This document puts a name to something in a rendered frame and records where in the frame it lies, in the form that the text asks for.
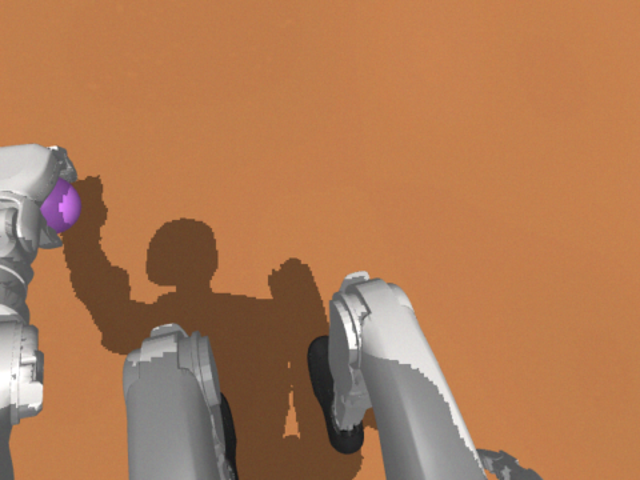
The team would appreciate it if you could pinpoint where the ball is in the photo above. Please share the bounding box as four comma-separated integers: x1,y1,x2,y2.
40,177,81,234

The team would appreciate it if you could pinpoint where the right robot foot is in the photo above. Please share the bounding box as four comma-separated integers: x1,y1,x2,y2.
307,336,364,454

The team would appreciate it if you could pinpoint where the left robot arm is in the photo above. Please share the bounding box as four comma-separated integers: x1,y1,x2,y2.
0,191,44,480

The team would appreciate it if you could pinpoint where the left robot hand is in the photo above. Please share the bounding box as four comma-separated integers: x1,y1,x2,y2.
0,143,78,249

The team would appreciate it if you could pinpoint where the right robot hand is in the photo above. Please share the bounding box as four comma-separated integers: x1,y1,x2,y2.
476,449,543,480

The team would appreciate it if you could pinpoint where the left robot foot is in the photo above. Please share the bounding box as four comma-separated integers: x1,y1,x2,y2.
220,392,239,480

